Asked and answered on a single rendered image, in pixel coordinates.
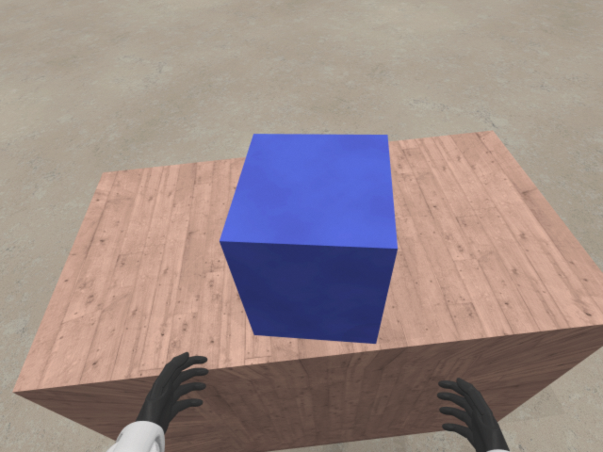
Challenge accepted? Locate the left robot hand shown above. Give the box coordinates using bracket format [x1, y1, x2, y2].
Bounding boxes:
[136, 352, 208, 435]

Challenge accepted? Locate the robot left forearm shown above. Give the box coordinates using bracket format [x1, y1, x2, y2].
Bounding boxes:
[106, 421, 165, 452]

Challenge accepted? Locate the right robot hand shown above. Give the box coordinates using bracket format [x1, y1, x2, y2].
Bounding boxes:
[437, 378, 510, 452]

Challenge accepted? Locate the pedestal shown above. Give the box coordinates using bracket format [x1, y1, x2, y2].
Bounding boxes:
[12, 130, 603, 452]

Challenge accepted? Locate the carton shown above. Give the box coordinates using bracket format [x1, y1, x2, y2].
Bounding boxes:
[220, 134, 398, 344]

